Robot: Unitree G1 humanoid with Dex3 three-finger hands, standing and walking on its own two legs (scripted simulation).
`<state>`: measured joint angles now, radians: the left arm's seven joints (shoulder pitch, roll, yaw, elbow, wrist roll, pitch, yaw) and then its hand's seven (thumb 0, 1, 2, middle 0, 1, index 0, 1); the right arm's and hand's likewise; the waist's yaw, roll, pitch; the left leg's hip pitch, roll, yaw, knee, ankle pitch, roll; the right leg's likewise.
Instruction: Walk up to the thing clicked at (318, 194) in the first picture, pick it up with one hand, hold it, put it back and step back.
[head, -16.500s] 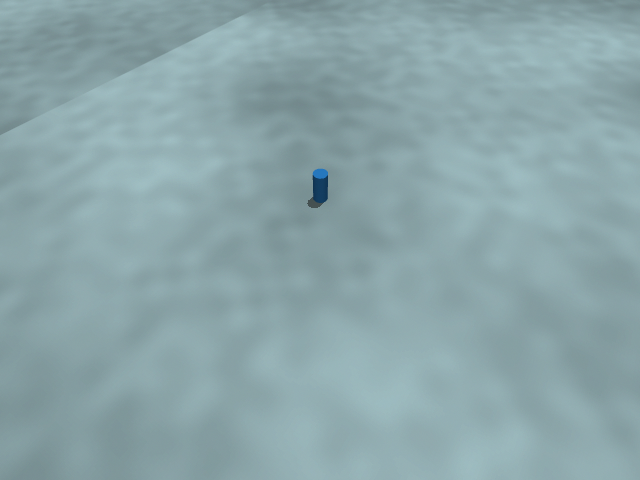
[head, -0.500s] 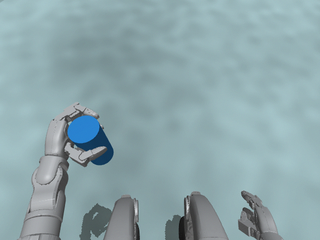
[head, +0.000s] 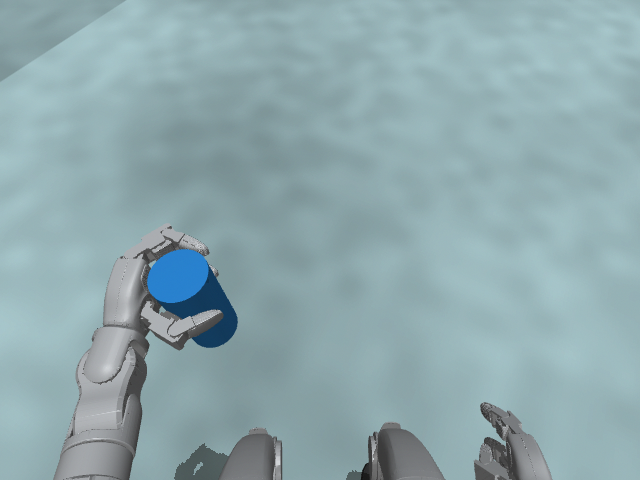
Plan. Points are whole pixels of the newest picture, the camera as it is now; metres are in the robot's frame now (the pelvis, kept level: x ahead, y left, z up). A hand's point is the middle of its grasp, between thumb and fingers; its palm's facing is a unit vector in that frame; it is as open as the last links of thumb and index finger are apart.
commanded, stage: lift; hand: left
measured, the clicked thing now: (198, 302) +0.33 +0.16 +0.00
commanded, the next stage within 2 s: hold in 0.46 s
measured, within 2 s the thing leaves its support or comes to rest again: neither
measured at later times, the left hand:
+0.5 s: hand (189, 269) +0.34 +0.16 +0.07, palm faces -0.09 -1.00 +0.01, open 9.9 cm
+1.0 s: hand (189, 263) +0.34 +0.15 +0.09, palm faces -0.08 -1.00 +0.00, open 9.9 cm
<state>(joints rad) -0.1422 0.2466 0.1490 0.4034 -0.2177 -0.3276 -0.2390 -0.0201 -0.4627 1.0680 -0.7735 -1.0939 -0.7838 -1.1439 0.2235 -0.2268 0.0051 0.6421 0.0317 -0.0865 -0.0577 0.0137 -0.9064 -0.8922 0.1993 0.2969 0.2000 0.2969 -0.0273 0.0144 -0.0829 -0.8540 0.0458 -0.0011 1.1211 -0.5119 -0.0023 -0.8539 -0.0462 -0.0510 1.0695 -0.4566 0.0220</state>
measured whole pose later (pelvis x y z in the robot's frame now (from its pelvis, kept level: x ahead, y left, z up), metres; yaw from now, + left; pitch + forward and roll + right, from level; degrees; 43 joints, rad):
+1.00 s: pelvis +0.02 -0.01 +0.04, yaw +0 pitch +6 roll -1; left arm -0.14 0.22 0.15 0.48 -0.21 -0.36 -0.27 -0.02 -0.46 1.07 -0.76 -1.11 -0.77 -1.16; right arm 0.23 -0.22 0.00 0.67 0.02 -0.05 -0.07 0.01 -0.90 -0.89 0.20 0.30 0.20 0.30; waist -0.03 0.01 -0.03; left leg -0.54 0.05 0.01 0.86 -0.43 -0.01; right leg -0.55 -0.03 -0.05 0.82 -0.38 0.01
